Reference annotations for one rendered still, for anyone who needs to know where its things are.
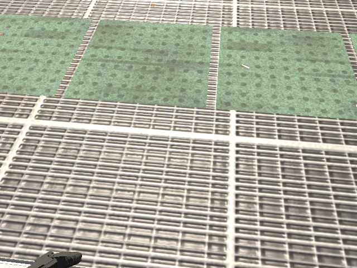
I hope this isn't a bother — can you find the left robot hand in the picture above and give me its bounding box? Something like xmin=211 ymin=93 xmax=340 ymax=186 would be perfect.
xmin=27 ymin=251 xmax=82 ymax=268

